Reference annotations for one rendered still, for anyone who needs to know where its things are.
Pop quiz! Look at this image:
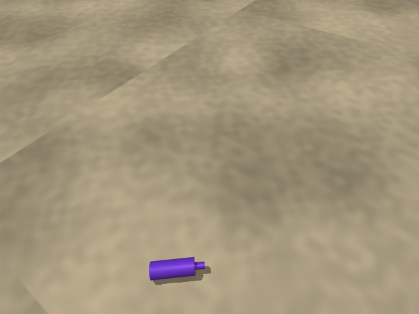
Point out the bottle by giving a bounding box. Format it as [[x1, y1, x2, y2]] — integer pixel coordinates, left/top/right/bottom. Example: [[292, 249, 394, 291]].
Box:
[[149, 257, 205, 281]]

